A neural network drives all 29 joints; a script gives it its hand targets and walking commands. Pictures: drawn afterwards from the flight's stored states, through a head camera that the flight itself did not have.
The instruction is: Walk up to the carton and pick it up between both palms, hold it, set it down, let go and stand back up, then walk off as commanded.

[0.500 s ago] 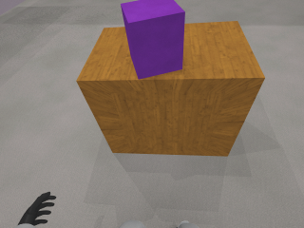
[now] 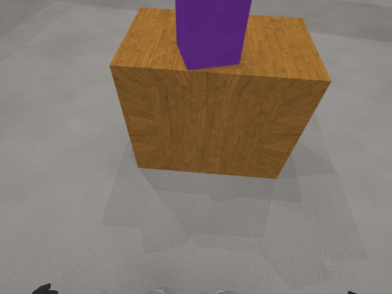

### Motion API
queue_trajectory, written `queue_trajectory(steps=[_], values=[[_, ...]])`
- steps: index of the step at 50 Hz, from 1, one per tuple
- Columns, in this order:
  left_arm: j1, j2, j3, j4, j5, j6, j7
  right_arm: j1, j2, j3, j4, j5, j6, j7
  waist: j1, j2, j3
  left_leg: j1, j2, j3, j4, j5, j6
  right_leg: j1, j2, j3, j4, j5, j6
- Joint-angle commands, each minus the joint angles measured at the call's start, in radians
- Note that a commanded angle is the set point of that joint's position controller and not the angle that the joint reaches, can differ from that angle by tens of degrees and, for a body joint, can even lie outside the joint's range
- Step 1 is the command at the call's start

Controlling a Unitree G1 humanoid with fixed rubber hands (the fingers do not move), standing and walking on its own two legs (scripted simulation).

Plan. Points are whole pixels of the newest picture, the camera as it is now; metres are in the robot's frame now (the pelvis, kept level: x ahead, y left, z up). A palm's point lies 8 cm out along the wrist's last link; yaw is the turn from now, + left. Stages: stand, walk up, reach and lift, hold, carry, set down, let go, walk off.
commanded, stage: walk off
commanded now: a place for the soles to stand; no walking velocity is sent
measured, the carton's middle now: (209, 22) +1.01 -0.04 +0.07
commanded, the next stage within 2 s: stand in 1.50 s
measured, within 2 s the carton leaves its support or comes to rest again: neither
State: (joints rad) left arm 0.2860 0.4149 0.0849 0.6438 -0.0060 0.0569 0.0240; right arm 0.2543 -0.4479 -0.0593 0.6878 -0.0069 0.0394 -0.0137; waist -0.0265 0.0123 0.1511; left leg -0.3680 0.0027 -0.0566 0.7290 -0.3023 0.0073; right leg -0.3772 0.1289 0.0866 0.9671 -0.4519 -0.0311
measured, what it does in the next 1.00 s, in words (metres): walks backwards: right foot, then left foot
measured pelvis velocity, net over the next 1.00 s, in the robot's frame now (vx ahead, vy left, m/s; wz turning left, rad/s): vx -0.14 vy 0.00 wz -0.01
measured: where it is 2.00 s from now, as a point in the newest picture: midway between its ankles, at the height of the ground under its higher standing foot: outside the picture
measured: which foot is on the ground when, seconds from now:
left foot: down 0.00-0.06, up 0.08-0.38, down 0.40-0.78, up 0.80-1.00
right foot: up 0.00-0.04, down 0.06-0.42, up 0.44-0.72, down 0.74-1.00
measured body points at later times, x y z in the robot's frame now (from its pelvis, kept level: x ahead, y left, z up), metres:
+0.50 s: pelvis -0.14 +0.03 +0.01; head -0.13 +0.04 +0.46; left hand +0.00 +0.35 -0.07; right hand -0.04 -0.31 -0.07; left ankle -0.14 +0.14 -0.72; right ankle -0.04 -0.11 -0.68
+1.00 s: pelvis -0.14 +0.00 +0.01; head -0.13 +0.00 +0.46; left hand -0.02 +0.33 -0.07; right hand -0.05 -0.33 -0.08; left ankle -0.12 +0.13 -0.70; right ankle -0.08 -0.12 -0.72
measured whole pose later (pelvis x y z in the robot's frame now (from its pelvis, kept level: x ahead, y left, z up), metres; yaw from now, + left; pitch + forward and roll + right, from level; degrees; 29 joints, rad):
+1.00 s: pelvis -0.14 +0.00 +0.01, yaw -1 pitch -2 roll +0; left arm 0.29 0.41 0.07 0.70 0.02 -0.04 0.00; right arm 0.25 -0.44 -0.06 0.78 -0.01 0.00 0.02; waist -0.02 0.02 0.06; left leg -0.33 0.00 -0.03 0.73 -0.46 0.01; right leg -0.31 0.05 0.09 0.55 -0.21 -0.03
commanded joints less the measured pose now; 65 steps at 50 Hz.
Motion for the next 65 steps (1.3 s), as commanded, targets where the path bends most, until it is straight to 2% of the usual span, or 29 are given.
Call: queue_trajectory(steps=[1, 2, 4, 5, 8, 13, 17, 19, 20, 21, 22, 23, 26, 31, 34, 36, 38, 39, 41, 46, 50, 52, 53, 54, 58, 60, 62, 63, 65], values=[[0.069, 0.160, 0.039, 0.025, 0.017, -0.046, 0.003, -0.072, -0.210, -0.071, -0.093, -0.025, 0.009, 0.001, 0.040, 0.197, -0.209, 0.128, 0.197, -0.247, -0.081, 0.492, 0.152, 0.176, -0.084, -0.008, -0.491, 0.074, 0.004], [0.095, 0.160, 0.041, 0.038, 0.022, -0.053, 0.003, -0.061, -0.175, -0.069, -0.089, -0.025, 0.017, -0.003, 0.050, 0.118, -0.206, 0.011, 0.113, -0.170, 0.057, 0.295, 0.107, 0.267, -0.109, 0.089, -0.542, 0.211, -0.005], [0.013, 0.285, 0.070, -0.020, 0.038, -0.066, -0.004, 0.024, -0.122, -0.058, -0.087, -0.027, 0.024, -0.008, 0.019, -0.207, -0.186, -0.118, -0.104, -0.040, 0.386, -0.345, 0.006, 0.099, -0.461, 0.539, -0.635, 0.393, -0.162], [-0.063, 0.289, 0.073, -0.019, 0.044, -0.059, -0.002, 0.015, -0.157, -0.073, -0.054, -0.038, 0.029, -0.011, 0.018, -0.168, -0.132, -0.058, -0.078, -0.097, 0.510, -0.369, 0.021, -0.047, -0.479, 0.530, -0.625, 0.311, -0.238], [-0.125, 0.228, 0.058, -0.038, 0.038, -0.064, 0.011, 0.006, -0.162, -0.067, -0.047, -0.009, 0.018, 0.001, -0.001, -0.067, -0.024, -0.111, -0.053, -0.084, 0.615, -0.180, 0.007, -0.072, -0.324, 0.381, -0.575, 0.286, -0.216], [-0.090, 0.223, 0.055, -0.012, 0.043, -0.053, -0.007, 0.060, -0.135, -0.056, 0.000, -0.013, 0.011, 0.027, 0.019, -0.175, -0.092, 0.004, -0.032, 0.022, 0.224, -0.260, -0.025, -0.003, -0.260, 0.341, -0.660, -0.197, -0.175], [-0.121, 0.243, 0.051, -0.005, 0.029, -0.031, -0.025, 0.126, -0.130, -0.069, 0.069, -0.016, -0.020, 0.021, 0.006, -0.244, -0.071, 0.214, -0.039, 0.102, -0.174, -0.203, -0.004, -0.031, -0.249, 0.261, -0.641, -0.200, -0.130], [-0.072, 0.171, 0.025, 0.014, 0.012, -0.024, -0.022, 0.148, -0.152, -0.066, 0.086, -0.029, -0.040, 0.015, -0.007, -0.045, -0.079, 0.279, 0.021, -0.061, -0.366, -0.336, 0.027, -0.121, -0.186, 0.191, -0.454, -0.218, -0.056], [-0.100, 0.120, 0.016, 0.011, 0.000, -0.027, -0.016, 0.099, -0.205, -0.064, 0.055, -0.046, -0.047, 0.013, -0.029, 0.157, -0.021, 0.177, 0.207, -0.407, -0.484, -0.476, 0.094, -0.221, -0.046, 0.133, -0.213, -0.189, 0.000], [-0.144, 0.171, 0.029, 0.019, 0.013, -0.037, -0.004, 0.001, -0.279, -0.072, 0.030, -0.043, -0.060, 0.008, -0.033, 0.158, 0.083, 0.002, 0.365, -0.597, -0.557, -0.580, 0.159, -0.262, 0.008, 0.093, -0.071, -0.128, 0.027], [-0.147, 0.207, 0.038, 0.021, 0.010, -0.045, -0.002, -0.059, -0.261, -0.062, 0.013, -0.042, -0.067, 0.009, -0.018, 0.098, 0.112, -0.107, 0.351, -0.585, -0.562, -0.592, 0.172, -0.164, -0.039, 0.129, -0.048, -0.053, 0.012], [-0.099, 0.180, 0.021, 0.045, -0.002, -0.047, -0.009, -0.129, -0.207, -0.048, 0.020, -0.046, -0.073, 0.007, 0.027, 0.074, 0.128, -0.122, 0.274, -0.445, -0.552, -0.492, 0.108, -0.092, -0.046, 0.129, -0.050, 0.031, 0.016], [-0.032, 0.186, 0.038, 0.072, 0.010, -0.057, -0.025, -0.086, -0.192, -0.057, 0.029, -0.045, -0.074, 0.017, -0.011, 0.132, -0.008, 0.047, 0.185, -0.300, -0.499, -0.363, 0.070, -0.010, -0.035, 0.065, 0.003, 0.072, 0.052], [-0.078, 0.180, 0.026, 0.060, 0.027, -0.083, -0.029, 0.047, -0.201, -0.062, 0.063, -0.045, -0.078, 0.015, -0.064, 0.200, -0.065, 0.319, 0.200, -0.295, -0.388, -0.172, 0.131, -0.184, -0.092, 0.037, -0.200, -0.014, 0.029], [-0.057, 0.170, 0.027, 0.068, 0.027, -0.108, -0.031, 0.034, -0.231, -0.060, 0.042, -0.040, -0.071, 0.025, -0.045, 0.199, -0.069, 0.212, 0.230, -0.273, -0.337, -0.066, 0.196, -0.030, -0.104, -0.029, -0.349, -0.042, 0.011], [0.016, 0.171, 0.029, 0.100, 0.023, -0.117, -0.029, -0.054, -0.227, -0.057, 0.029, -0.038, -0.062, 0.028, 0.021, 0.147, -0.143, 0.089, 0.169, -0.116, -0.226, -0.015, 0.153, 0.210, -0.070, -0.090, -0.509, 0.116, -0.008], [0.117, 0.197, 0.035, 0.106, 0.029, -0.134, -0.024, -0.048, -0.126, -0.024, 0.014, -0.018, -0.063, 0.024, 0.079, -0.085, -0.202, -0.092, 0.073, -0.017, 0.060, 0.033, 0.072, 0.423, -0.162, 0.161, -0.568, 0.259, -0.061], [0.088, 0.258, 0.045, 0.078, 0.033, -0.134, -0.019, -0.032, -0.100, -0.015, 0.006, -0.015, -0.054, 0.023, 0.058, -0.197, -0.168, -0.164, -0.029, 0.050, 0.144, -0.219, 0.007, 0.324, -0.362, 0.486, -0.695, 0.188, -0.158], [0.021, 0.265, 0.041, 0.084, 0.036, -0.123, -0.024, 0.011, -0.145, -0.039, 0.047, -0.012, -0.052, 0.026, 0.026, -0.111, -0.103, -0.098, 0.016, 0.005, 0.219, -0.317, 0.015, 0.150, -0.377, 0.460, -0.691, 0.075, -0.250], [0.022, 0.222, 0.024, 0.046, 0.032, -0.108, -0.025, 0.008, -0.121, -0.036, 0.032, -0.011, -0.060, 0.024, 0.062, -0.181, -0.153, -0.063, 0.007, 0.049, 0.006, -0.228, 0.005, 0.223, -0.299, 0.342, -0.611, 0.319, -0.202], [-0.058, 0.209, 0.015, 0.039, 0.027, -0.085, -0.031, 0.084, -0.125, -0.050, 0.064, -0.025, -0.071, 0.015, -0.005, -0.128, -0.164, 0.257, -0.020, 0.079, -0.280, -0.027, 0.033, 0.015, -0.239, 0.234, -0.542, 0.169, -0.129], [-0.071, 0.154, 0.002, 0.044, 0.015, -0.082, -0.028, 0.094, -0.160, -0.058, 0.065, -0.045, -0.074, 0.014, -0.025, 0.007, -0.170, 0.360, 0.087, -0.099, -0.330, -0.097, 0.078, -0.135, -0.181, 0.162, -0.481, 0.074, -0.045], [-0.096, 0.130, -0.005, 0.041, 0.000, -0.081, -0.023, 0.045, -0.222, -0.059, 0.040, -0.043, -0.079, 0.013, -0.028, 0.152, -0.113, 0.266, 0.258, -0.400, -0.478, -0.308, 0.165, -0.190, -0.062, 0.048, -0.335, 0.017, 0.013], [-0.077, 0.146, 0.005, 0.068, 0.011, -0.079, -0.022, -0.018, -0.227, -0.054, 0.034, -0.040, -0.085, 0.012, -0.001, 0.109, -0.070, 0.095, 0.351, -0.479, -0.520, -0.406, 0.223, -0.113, -0.056, 0.044, -0.196, -0.104, 0.000], [0.007, 0.157, 0.007, 0.100, 0.008, -0.095, -0.037, -0.118, -0.192, -0.039, 0.033, -0.043, -0.082, 0.025, 0.045, 0.172, -0.039, -0.012, 0.227, -0.201, -0.448, -0.252, 0.167, 0.071, -0.097, -0.029, -0.254, 0.022, 0.024], [0.013, 0.137, 0.002, 0.114, 0.010, -0.110, -0.034, -0.086, -0.188, -0.043, 0.036, -0.035, -0.073, 0.034, 0.044, 0.096, -0.116, 0.080, 0.166, -0.105, -0.302, -0.061, 0.142, 0.149, -0.066, -0.081, -0.505, 0.073, 0.011], [0.032, 0.163, 0.017, 0.107, 0.019, -0.120, -0.024, -0.076, -0.154, -0.039, 0.021, -0.024, -0.064, 0.035, 0.043, 0.050, -0.193, 0.077, 0.118, -0.027, -0.143, 0.029, 0.077, 0.259, -0.110, 0.017, -0.566, 0.249, -0.019], [0.047, 0.208, 0.025, 0.090, 0.029, -0.134, -0.018, -0.077, -0.130, -0.030, -0.001, -0.013, -0.064, 0.031, 0.053, -0.048, -0.195, -0.019, 0.069, -0.005, 0.003, 0.080, 0.043, 0.269, -0.228, 0.247, -0.586, 0.303, -0.081], [0.020, 0.268, 0.029, 0.083, 0.036, -0.132, -0.013, -0.052, -0.129, -0.027, 0.007, -0.024, -0.059, 0.035, 0.046, -0.100, -0.145, -0.048, 0.009, 0.008, 0.052, -0.245, 0.028, 0.172, -0.389, 0.442, -0.652, 0.189, -0.215]])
